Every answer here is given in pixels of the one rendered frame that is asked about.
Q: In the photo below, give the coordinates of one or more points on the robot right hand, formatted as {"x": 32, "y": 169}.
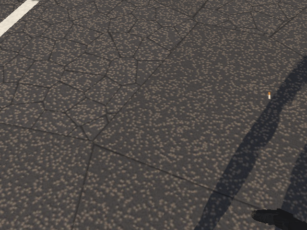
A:
{"x": 280, "y": 218}

